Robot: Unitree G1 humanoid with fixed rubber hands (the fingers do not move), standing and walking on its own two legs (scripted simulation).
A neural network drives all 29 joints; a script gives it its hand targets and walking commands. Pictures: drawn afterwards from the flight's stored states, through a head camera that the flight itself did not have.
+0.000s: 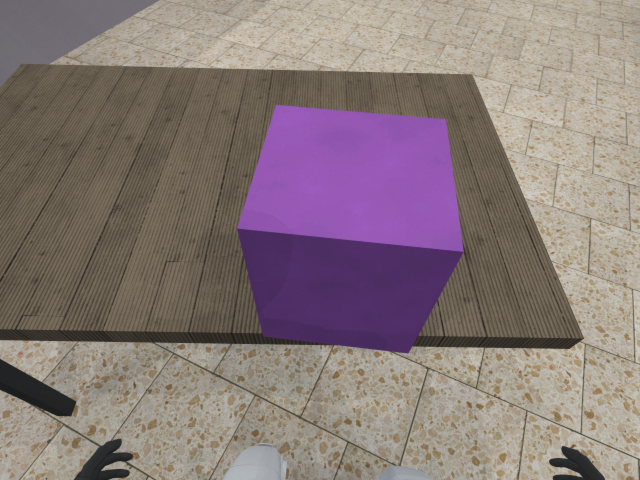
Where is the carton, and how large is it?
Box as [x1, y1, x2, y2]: [237, 105, 463, 352]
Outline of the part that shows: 276,105 237,227 263,336 408,352 463,251 445,119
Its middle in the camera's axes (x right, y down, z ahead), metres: +0.03 +0.00 +0.52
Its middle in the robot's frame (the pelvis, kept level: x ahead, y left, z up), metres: +0.40 +0.00 +0.06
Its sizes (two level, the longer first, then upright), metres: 0.210 0.200 0.250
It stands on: a table, 0.67 m high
